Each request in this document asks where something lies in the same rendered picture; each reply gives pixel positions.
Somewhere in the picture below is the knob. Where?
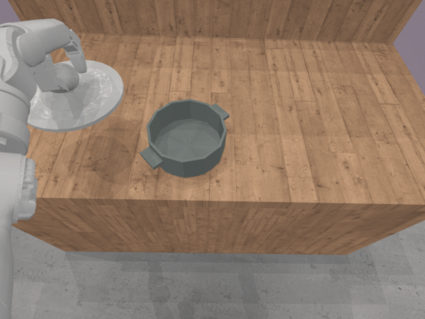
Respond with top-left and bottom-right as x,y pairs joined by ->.
52,63 -> 79,91

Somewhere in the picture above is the lid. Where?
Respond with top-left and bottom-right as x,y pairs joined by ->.
27,60 -> 124,132

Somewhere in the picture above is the table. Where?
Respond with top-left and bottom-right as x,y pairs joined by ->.
8,0 -> 425,255

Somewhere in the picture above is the robot left upper arm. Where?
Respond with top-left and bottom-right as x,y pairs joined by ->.
0,152 -> 38,319

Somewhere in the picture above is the pot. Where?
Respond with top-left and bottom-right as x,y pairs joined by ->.
140,99 -> 230,177

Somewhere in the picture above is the left robot hand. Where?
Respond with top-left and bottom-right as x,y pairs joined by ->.
15,19 -> 87,93

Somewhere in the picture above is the robot left forearm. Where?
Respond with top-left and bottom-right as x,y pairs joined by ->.
0,23 -> 46,156

